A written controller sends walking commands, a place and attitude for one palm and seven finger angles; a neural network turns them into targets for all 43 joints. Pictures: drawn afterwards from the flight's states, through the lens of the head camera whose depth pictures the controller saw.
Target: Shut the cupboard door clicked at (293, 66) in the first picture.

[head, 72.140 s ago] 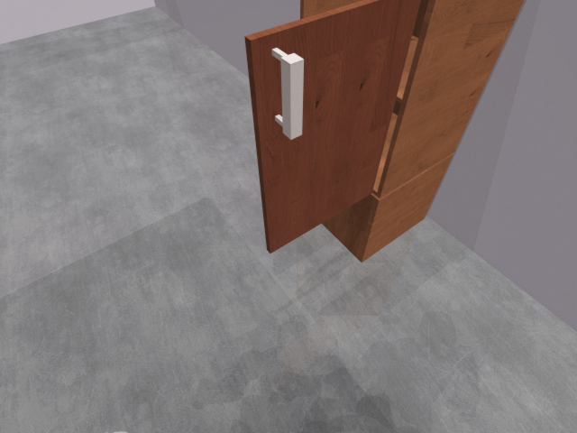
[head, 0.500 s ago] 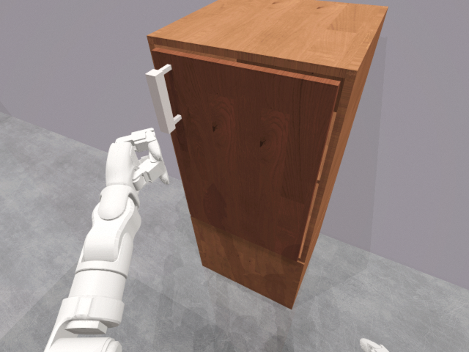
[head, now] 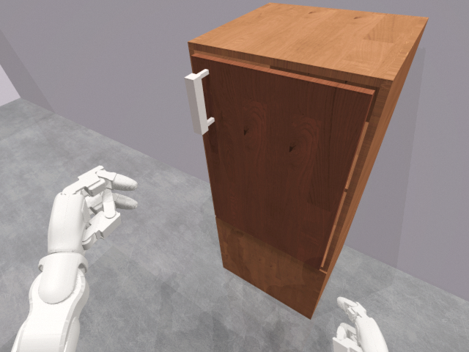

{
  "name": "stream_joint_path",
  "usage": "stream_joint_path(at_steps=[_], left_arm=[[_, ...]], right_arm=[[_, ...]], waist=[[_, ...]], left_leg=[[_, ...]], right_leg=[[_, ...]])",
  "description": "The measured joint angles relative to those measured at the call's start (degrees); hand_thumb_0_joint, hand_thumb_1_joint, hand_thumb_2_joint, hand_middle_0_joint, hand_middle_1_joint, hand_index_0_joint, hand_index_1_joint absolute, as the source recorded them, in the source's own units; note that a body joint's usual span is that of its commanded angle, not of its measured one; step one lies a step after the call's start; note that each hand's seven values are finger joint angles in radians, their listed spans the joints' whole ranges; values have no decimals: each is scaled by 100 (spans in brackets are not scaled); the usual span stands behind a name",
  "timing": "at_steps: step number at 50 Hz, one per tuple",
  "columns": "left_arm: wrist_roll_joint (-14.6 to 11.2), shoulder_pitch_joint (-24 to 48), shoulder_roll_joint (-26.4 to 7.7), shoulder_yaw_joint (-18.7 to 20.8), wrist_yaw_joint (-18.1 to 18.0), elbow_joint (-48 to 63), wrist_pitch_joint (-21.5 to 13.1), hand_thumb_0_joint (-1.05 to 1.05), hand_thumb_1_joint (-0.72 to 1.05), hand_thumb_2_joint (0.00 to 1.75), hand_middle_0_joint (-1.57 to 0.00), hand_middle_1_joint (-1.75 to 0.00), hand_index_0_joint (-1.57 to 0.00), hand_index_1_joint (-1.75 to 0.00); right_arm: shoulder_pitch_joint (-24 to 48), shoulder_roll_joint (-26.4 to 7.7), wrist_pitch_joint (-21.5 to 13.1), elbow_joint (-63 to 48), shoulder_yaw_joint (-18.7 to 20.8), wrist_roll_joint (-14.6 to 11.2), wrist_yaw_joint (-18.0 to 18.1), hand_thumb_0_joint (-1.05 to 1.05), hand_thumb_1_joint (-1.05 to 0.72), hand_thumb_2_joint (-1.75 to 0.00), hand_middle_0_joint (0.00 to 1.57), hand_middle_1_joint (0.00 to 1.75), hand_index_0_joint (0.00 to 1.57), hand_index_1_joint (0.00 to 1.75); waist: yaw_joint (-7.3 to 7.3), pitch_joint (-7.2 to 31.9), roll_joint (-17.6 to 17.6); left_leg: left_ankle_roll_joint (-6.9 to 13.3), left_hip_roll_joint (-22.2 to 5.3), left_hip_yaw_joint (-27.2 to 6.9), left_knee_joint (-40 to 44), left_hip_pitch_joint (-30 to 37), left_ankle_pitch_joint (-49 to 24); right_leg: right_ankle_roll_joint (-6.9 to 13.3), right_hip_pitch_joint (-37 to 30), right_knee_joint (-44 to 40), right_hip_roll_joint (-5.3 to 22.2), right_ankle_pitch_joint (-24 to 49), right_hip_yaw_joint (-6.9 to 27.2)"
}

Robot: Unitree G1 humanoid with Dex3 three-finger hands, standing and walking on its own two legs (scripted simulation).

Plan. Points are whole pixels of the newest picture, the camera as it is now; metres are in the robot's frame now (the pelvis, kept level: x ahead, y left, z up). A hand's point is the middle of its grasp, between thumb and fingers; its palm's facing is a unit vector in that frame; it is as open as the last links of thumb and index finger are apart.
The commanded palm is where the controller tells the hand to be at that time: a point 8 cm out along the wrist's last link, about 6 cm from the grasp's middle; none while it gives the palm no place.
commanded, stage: draw the hand back to the body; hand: left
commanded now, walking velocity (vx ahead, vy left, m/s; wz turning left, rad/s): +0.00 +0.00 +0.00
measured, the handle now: (202, 101) +0.62 +0.15 +0.15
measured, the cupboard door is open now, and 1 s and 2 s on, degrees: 0 0 0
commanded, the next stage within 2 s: step back with the hand held close in 0.68 s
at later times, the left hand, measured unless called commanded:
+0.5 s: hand (47, 252) +0.19 +0.28 +0.15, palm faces +0.48 -0.79 -0.38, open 7.2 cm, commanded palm +0.15 +0.31 +0.17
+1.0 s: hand (48, 245) +0.20 +0.28 +0.16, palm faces +0.42 -0.79 -0.46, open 7.4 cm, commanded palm +0.15 +0.32 +0.17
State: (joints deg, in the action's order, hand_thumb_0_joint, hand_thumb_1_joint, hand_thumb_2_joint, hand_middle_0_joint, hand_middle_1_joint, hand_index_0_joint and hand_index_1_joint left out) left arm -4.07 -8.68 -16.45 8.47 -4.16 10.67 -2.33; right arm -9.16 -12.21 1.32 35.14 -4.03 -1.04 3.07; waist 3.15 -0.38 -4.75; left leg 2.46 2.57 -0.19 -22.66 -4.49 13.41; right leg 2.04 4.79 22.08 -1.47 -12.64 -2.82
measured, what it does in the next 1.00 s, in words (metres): stands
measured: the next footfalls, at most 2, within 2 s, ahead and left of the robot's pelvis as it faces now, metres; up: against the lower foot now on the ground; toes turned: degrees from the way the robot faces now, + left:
none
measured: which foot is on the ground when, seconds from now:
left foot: down 0.00-1.00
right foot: down 0.00-1.00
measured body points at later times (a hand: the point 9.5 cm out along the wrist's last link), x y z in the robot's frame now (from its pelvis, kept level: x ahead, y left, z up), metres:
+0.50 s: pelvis +0.01 +0.01 +0.00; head -0.02 -0.01 +0.45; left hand +0.16 +0.32 +0.17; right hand +0.20 -0.21 -0.09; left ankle -0.01 +0.09 -0.74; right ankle +0.00 -0.09 -0.74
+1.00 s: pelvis +0.01 +0.02 -0.01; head +0.00 +0.00 +0.44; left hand +0.17 +0.32 +0.18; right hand +0.18 -0.22 -0.10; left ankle -0.01 +0.09 -0.74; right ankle +0.00 -0.09 -0.74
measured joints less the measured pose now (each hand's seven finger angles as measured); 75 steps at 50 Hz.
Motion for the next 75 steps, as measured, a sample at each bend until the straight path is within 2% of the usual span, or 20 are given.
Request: stream_joint_path(at_steps=[10, 17, 20, 25, 34, 41, 46, 50, 58, 64, 72, 75], left_arm=[[-3, -1189, -207, 621, -42, 621, -114, 2, 90, 90, -58, -71, -58, -70], [-18, -1926, -379, 1100, -107, 994, -214, 2, 89, 90, -39, -50, -39, -49], [12, -1935, -353, 1154, -160, 976, -222, 2, 89, 90, -32, -42, -32, -42], [55, -1685, -192, 1034, -229, 893, -200, 2, 90, 90, -25, -35, -25, -35], [46, -1694, -273, 1002, -163, 1038, -205, 2, 89, 90, -22, -31, -21, -30], [32, -1731, -300, 1069, -146, 1042, -148, 2, 89, 90, -21, -30, -21, -30], [17, -1835, -421, 1286, -166, 1134, -379, 2, 89, 90, -21, -30, -21, -30], [8, -2071, -498, 1290, -204, 1293, -455, 2, 89, 90, -21, -30, -21, -30], [18, -2276, -715, 1332, -272, 1438, -445, 2, 89, 90, -21, -30, -21, -30], [104, -2159, -748, 1502, -339, 1502, -561, 2, 89, 90, -21, -30, -21, -30], [277, -2135, -606, 1518, -431, 1565, -796, 2, 89, 90, -21, -30, -21, -30], [300, -2182, -609, 1519, -484, 1679, -888, 2, 89, 90, -21, -30, -21, -30]], right_arm=[[-263, -91, -38, 108, 185, 11, 19, 1, -91, -90, 20, 30, 20, 30], [-305, -181, -195, 91, 339, -13, 47, 1, -91, -90, 20, 30, 20, 30], [-280, -218, -282, 94, 372, -13, 70, 1, -91, -90, 20, 30, 20, 30], [-177, -220, -390, 123, 349, 1, 98, 1, -91, -90, 20, 30, 20, 30], [-105, -23, -421, 38, 222, 38, 59, 1, -91, -90, 20, 30, 20, 30], [-191, -25, -345, 55, 221, 49, 35, 1, -91, -90, 20, 30, 20, 30], [-214, -135, -186, -62, 297, 7, 35, 1, -91, -90, 20, 30, 20, 30], [-190, -253, 8, -140, 426, -28, 60, 1, -91, -90, 20, 30, 20, 30], [-242, -273, 266, -322, 516, -75, 208, 1, -91, -90, 20, 30, 20, 30], [-346, -159, 192, -412, 433, -40, 239, 1, -91, -90, 20, 30, 20, 30], [-566, -139, 40, -325, 399, -6, 173, 1, -91, -90, 20, 30, 20, 30], [-622, -155, -28, -224, 390, 23, 183, 1, -91, -90, 20, 30, 20, 30]], waist=[[-50, 48, -50], [-1, 132, -24], [61, 111, -16], [126, 70, 13], [57, 81, 54], [51, 65, 43], [-87, 169, -6], [-194, 214, 1], [-250, 212, 169], [-263, 208, 291], [-354, 291, 311], [-359, 271, 360]], left_leg=[[45, 9, 60, -69, 0, 113], [64, 14, 70, -150, -32, 189], [78, 31, 43, -179, -49, 194], [98, 70, 5, -173, -61, 165], [91, 51, 41, -130, -13, 173], [94, 46, 55, -111, -26, 173], [108, 20, -6, -488, -504, 294], [126, 70, 32, -737, -820, 354], [235, 156, 212, -908, -1122, 283], [271, 136, 270, -1021, -1339, 164], [220, 42, 157, -1506, -1842, 308], [234, 19, 146, -1512, -1924, 144]], right_leg=[[-51, -4, 27, 7, -69, 63], [-76, 13, 71, 13, -122, 72], [-88, 11, 82, 29, -130, 44], [-104, 18, 98, 69, -130, 5], [-102, -21, 43, 48, -115, 45], [-106, -8, 15, 43, -105, 59], [-104, 354, 183, 20, -137, -19], [-143, 711, 517, 80, -241, 3], [-236, 1161, 935, 180, -248, 163], [-251, 1388, 1041, 167, -105, 203], [-211, 1675, 1139, 109, 18, 31], [-215, 1726, 1122, 103, 61, -9]])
